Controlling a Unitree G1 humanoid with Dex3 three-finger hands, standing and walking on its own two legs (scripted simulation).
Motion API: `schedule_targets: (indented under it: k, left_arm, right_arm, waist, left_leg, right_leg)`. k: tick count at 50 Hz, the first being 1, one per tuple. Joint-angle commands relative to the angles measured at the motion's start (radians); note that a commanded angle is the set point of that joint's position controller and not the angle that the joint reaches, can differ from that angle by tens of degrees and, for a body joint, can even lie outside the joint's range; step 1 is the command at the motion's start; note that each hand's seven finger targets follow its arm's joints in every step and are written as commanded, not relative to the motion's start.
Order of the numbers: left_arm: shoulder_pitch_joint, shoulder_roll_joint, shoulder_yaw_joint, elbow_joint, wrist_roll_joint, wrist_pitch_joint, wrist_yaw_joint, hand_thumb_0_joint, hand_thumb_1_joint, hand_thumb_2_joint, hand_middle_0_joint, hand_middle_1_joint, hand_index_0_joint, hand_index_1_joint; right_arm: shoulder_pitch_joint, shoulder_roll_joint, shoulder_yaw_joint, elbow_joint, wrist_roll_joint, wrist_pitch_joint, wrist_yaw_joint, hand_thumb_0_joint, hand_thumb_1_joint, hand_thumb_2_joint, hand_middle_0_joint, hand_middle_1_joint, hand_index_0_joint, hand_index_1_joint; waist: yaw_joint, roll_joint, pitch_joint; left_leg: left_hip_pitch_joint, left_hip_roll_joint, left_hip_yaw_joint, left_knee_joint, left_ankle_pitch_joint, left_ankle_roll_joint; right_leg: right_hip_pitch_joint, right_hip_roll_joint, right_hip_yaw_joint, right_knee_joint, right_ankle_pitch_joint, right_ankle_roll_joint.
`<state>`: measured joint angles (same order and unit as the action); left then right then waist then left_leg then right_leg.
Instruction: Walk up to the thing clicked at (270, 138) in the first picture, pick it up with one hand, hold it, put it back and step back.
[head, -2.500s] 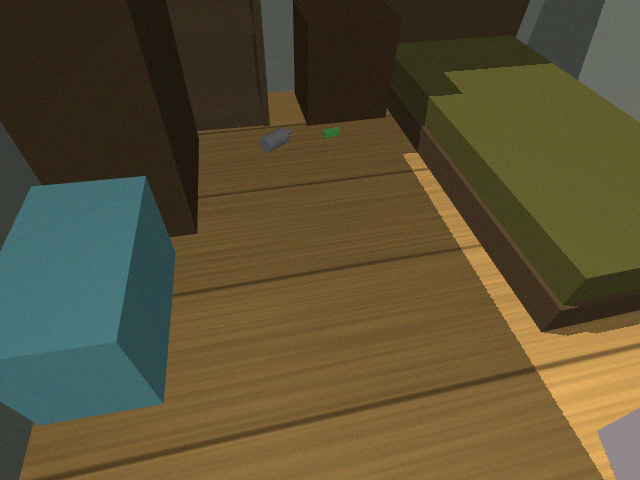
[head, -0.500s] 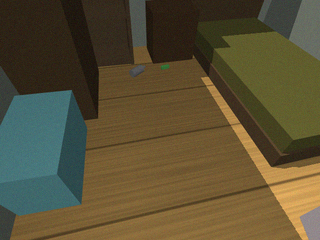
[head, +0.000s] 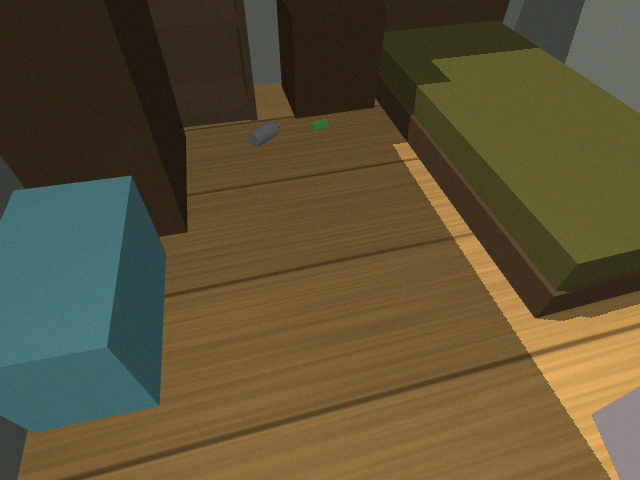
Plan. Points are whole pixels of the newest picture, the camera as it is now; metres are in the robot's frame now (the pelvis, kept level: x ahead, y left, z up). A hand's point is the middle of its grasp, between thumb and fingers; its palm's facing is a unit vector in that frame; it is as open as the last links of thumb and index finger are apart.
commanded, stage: walk up
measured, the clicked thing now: (266, 132) +1.88 +0.31 -0.74
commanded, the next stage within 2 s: stand in 1.48 s
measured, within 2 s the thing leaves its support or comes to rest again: neither
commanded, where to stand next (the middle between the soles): +0.05 +0.01 m, yaw -20 degrees
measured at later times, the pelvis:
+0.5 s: pelvis -0.02 +0.00 -0.02, yaw -12 degrees
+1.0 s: pelvis -0.02 +0.01 -0.02, yaw -19 degrees
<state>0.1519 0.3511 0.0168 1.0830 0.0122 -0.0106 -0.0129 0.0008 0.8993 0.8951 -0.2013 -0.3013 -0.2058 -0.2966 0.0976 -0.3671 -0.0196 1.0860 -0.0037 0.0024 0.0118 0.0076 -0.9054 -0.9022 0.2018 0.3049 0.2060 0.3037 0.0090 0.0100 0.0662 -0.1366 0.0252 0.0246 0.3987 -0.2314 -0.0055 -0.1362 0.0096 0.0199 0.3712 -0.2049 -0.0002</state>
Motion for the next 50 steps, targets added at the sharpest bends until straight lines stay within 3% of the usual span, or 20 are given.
schedule_targets:
  k: [1,5,6,8,12,18,19,20,21,22,25,29,32,34,35,36,43,45,47,50]
  left_arm:
    - [-0.033,0.285,0.071,-0.123,0.0,-0.014,0.025,0.0,0.9,0.9,-0.2,-0.3,-0.2,-0.3]
    - [-0.037,0.237,0.061,-0.173,-0.001,0.0,0.024,0.0,0.9,0.9,-0.2,-0.3,-0.2,-0.3]
    - [-0.023,0.214,0.056,-0.18,-0.003,0.007,0.024,0.0,0.9,0.9,-0.2,-0.3,-0.2,-0.3]
    - [0.008,0.227,0.067,-0.193,0.011,0.025,0.03,0.0,0.9,0.9,-0.2,-0.3,-0.2,-0.3]
    - [0.084,0.221,0.07,-0.206,-0.006,0.027,0.001,0.0,0.9,0.9,-0.2,-0.3,-0.2,-0.3]
    - [0.165,0.213,0.087,-0.209,0.016,0.001,0.012,0.0,0.9,0.9,-0.2,-0.3,-0.2,-0.3]
    - [0.202,0.257,0.102,-0.205,0.02,-0.013,0.019,0.0,0.9,0.9,-0.2,-0.3,-0.2,-0.3]
    - [0.197,0.362,0.129,-0.228,0.032,-0.028,0.028,0.0,0.9,0.9,-0.2,-0.3,-0.2,-0.3]
    - [0.162,0.382,0.12,-0.259,0.024,-0.031,0.031,0.0,0.9,0.9,-0.2,-0.3,-0.2,-0.3]
    - [0.127,0.37,0.117,-0.273,0.02,-0.03,0.034,0.0,0.9,0.9,-0.2,-0.3,-0.2,-0.3]
    - [0.06,0.306,0.095,-0.291,0.015,-0.029,0.045,0.0,0.9,0.9,-0.2,-0.3,-0.2,-0.3]
    - [0.111,0.3,0.094,-0.295,0.025,-0.023,0.041,0.0,0.9,0.9,-0.2,-0.3,-0.2,-0.3]
    - [0.026,0.271,0.08,-0.316,0.0,-0.005,0.033,0.0,0.9,0.9,-0.2,-0.3,-0.2,-0.3]
    - [0.032,0.175,0.049,-0.322,-0.022,0.005,0.031,0.0,0.9,0.9,-0.2,-0.3,-0.2,-0.3]
    - [0.034,0.26,0.076,-0.288,-0.008,0.011,0.043,0.0,0.9,0.9,-0.2,-0.3,-0.2,-0.3]
    - [0.049,0.27,0.077,-0.275,-0.005,0.011,0.039,0.0,0.9,0.9,-0.2,-0.3,-0.2,-0.3]
    - [0.085,0.2,0.069,-0.21,0.0,-0.018,0.022,0.0,0.9,0.9,-0.2,-0.3,-0.2,-0.3]
    - [0.095,0.271,0.084,-0.196,0.013,-0.032,0.035,0.0,0.9,0.9,-0.2,-0.3,-0.2,-0.3]
    - [-0.006,0.326,0.076,-0.221,0.002,-0.04,0.03,0.0,0.9,0.9,-0.2,-0.3,-0.2,-0.3]
    - [-0.095,0.266,0.055,-0.218,-0.005,-0.03,0.026,0.0,0.9,0.9,-0.2,-0.3,-0.2,-0.3]
  right_arm:
    - [-0.014,-0.213,-0.07,-0.108,-0.003,-0.01,-0.012,0.0,-0.9,-0.9,0.2,0.3,0.2,0.3]
    - [0.015,-0.248,-0.094,-0.14,-0.005,-0.011,-0.009,0.0,-0.9,-0.9,0.2,0.3,0.2,0.3]
    - [0.026,-0.275,-0.107,-0.15,-0.008,-0.011,-0.009,0.0,-0.9,-0.9,0.2,0.3,0.2,0.3]
    - [0.034,-0.297,-0.129,-0.186,-0.024,-0.015,-0.009,0.0,-0.9,-0.9,0.2,0.3,0.2,0.3]
    - [-0.026,-0.274,-0.117,-0.246,-0.034,-0.021,-0.014,0.0,-0.9,-0.9,0.2,0.3,0.2,0.3]
    - [0.008,-0.271,-0.121,-0.296,-0.015,0.015,0.0,0.0,-0.9,-0.9,0.2,0.3,0.2,0.3]
    - [0.026,-0.23,-0.107,-0.305,-0.01,0.022,0.002,0.0,-0.9,-0.9,0.2,0.3,0.2,0.3]
    - [0.032,-0.157,-0.084,-0.343,-0.004,0.025,0.004,0.0,-0.9,-0.9,0.2,0.3,0.2,0.3]
    - [-0.015,-0.181,-0.087,-0.347,-0.005,0.042,-0.008,0.0,-0.9,-0.9,0.2,0.3,0.2,0.3]
    - [-0.008,-0.212,-0.097,-0.33,-0.003,0.045,-0.013,0.0,-0.9,-0.9,0.2,0.3,0.2,0.3]
    - [0.077,-0.219,-0.091,-0.275,-0.001,0.036,-0.013,0.0,-0.9,-0.9,0.2,0.3,0.2,0.3]
    - [0.066,-0.203,-0.088,-0.271,-0.016,0.017,-0.008,0.0,-0.9,-0.9,0.2,0.3,0.2,0.3]
    - [0.172,-0.185,-0.094,-0.222,-0.018,-0.01,-0.018,0.0,-0.9,-0.9,0.2,0.3,0.2,0.3]
    - [0.109,-0.312,-0.112,-0.243,-0.034,-0.031,-0.024,0.0,-0.9,-0.9,0.2,0.3,0.2,0.3]
    - [0.056,-0.34,-0.118,-0.256,-0.019,-0.036,-0.019,0.0,-0.9,-0.9,0.2,0.3,0.2,0.3]
    - [0.048,-0.311,-0.112,-0.258,-0.027,-0.043,-0.017,0.0,-0.9,-0.9,0.2,0.3,0.2,0.3]
    - [0.063,-0.267,-0.08,-0.243,-0.012,-0.023,-0.018,0.0,-0.9,-0.9,0.2,0.3,0.2,0.3]
    - [0.062,-0.204,-0.061,-0.26,0.006,-0.016,-0.018,0.0,-0.9,-0.9,0.2,0.3,0.2,0.3]
    - [0.057,-0.184,-0.057,-0.24,0.004,-0.008,-0.023,0.0,-0.9,-0.9,0.2,0.3,0.2,0.3]
    - [0.101,-0.2,-0.058,-0.183,0.003,-0.027,-0.018,0.0,-0.9,-0.9,0.2,0.3,0.2,0.3]
  waist:
    - [-0.019,-0.114,-0.088]
    - [-0.044,-0.017,-0.104]
    - [-0.045,0.074,-0.102]
    - [-0.042,0.137,-0.049]
    - [0.0,0.138,0.001]
    - [0.007,0.143,-0.087]
    - [0.027,0.011,-0.108]
    - [0.027,-0.268,-0.083]
    - [0.037,-0.176,-0.073]
    - [0.021,-0.132,-0.033]
    - [-0.022,-0.148,-0.034]
    - [0.014,-0.167,-0.062]
    - [-0.06,-0.138,-0.107]
    - [-0.036,0.163,-0.063]
    - [-0.038,0.177,-0.046]
    - [-0.013,0.11,-0.019]
    - [0.001,0.188,-0.081]
    - [0.007,0.029,-0.135]
    - [-0.021,-0.1,-0.11]
    - [-0.06,-0.108,-0.077]
  left_leg:
    - [0.013,0.022,-0.03,0.11,0.001,0.038]
    - [0.098,0.145,-0.129,0.017,0.067,0.111]
    - [0.1,0.25,-0.199,-0.051,0.101,0.179]
    - [-0.002,0.443,-0.308,-0.129,0.25,0.302]
    - [-0.009,0.282,-0.071,-0.045,0.247,0.207]
    - [-0.021,0.246,0.005,0.206,0.28,0.152]
    - [-0.083,0.191,0.041,0.361,0.16,0.11]
    - [-0.304,0.047,0.09,0.581,-0.16,0.033]
    - [-0.313,0.012,-0.037,0.668,-0.427,0.013]
    - [-0.298,0.034,-0.077,0.729,-0.431,0.004]
    - [-0.273,0.049,-0.071,0.628,-0.318,0.006]
    - [-0.213,0.019,-0.04,0.392,-0.302,0.002]
    - [0.008,-0.019,0.001,0.056,-0.055,0.017]
    - [-0.001,0.283,-0.451,-0.118,-0.041,0.139]
    - [-0.106,0.399,-0.513,-0.101,0.003,0.267]
    - [-0.127,0.371,-0.441,-0.07,0.074,0.27]
    - [-0.019,0.174,-0.102,0.178,0.464,0.121]
    - [-0.173,0.113,-0.068,0.278,0.265,0.043]
    - [-0.114,0.031,-0.033,0.312,-0.228,0.011]
    - [-0.009,0.06,-0.061,0.083,0.007,0.028]
  right_leg:
    - [-0.092,-0.201,0.25,-0.016,0.301,-0.12]
    - [-0.233,-0.079,0.145,0.184,0.187,-0.069]
    - [-0.255,0.012,0.046,0.345,0.056,-0.038]
    - [-0.299,-0.015,0.038,0.651,-0.371,-0.018]
    - [-0.275,-0.041,0.016,0.518,-0.295,-0.024]
    - [-0.043,0.024,-0.105,0.132,-0.069,-0.034]
    - [0.04,-0.017,0.004,0.048,0.029,-0.049]
    - [0.09,-0.252,0.404,-0.032,0.181,-0.142]
    - [-0.029,-0.381,0.571,-0.062,0.167,-0.291]
    - [-0.096,-0.382,0.545,-0.048,0.176,-0.325]
    - [-0.089,-0.227,0.298,0.04,0.157,-0.218]
    - [-0.073,-0.196,0.278,0.088,0.197,-0.215]
    - [-0.171,-0.162,0.213,0.227,0.29,-0.158]
    - [-0.34,0.063,0.121,0.411,-0.09,-0.03]
    - [-0.258,0.034,0.104,0.561,-0.383,-0.019]
    - [-0.249,0.022,0.128,0.617,-0.392,-0.022]
    - [-0.055,0.036,-0.037,0.079,-0.038,-0.037]
    - [0.124,-0.091,0.184,0.064,0.232,-0.094]
    - [-0.062,-0.298,0.397,0.061,0.252,-0.249]
    - [-0.134,-0.177,0.222,0.109,0.241,-0.125]
